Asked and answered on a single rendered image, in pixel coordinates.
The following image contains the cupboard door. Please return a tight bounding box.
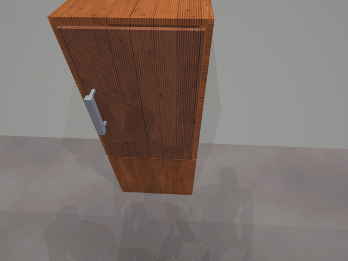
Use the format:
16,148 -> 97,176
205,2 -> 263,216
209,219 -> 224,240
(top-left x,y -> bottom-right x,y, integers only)
56,26 -> 205,160

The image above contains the handle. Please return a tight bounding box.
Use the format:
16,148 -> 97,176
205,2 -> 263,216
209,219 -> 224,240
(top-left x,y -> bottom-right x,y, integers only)
84,89 -> 107,135

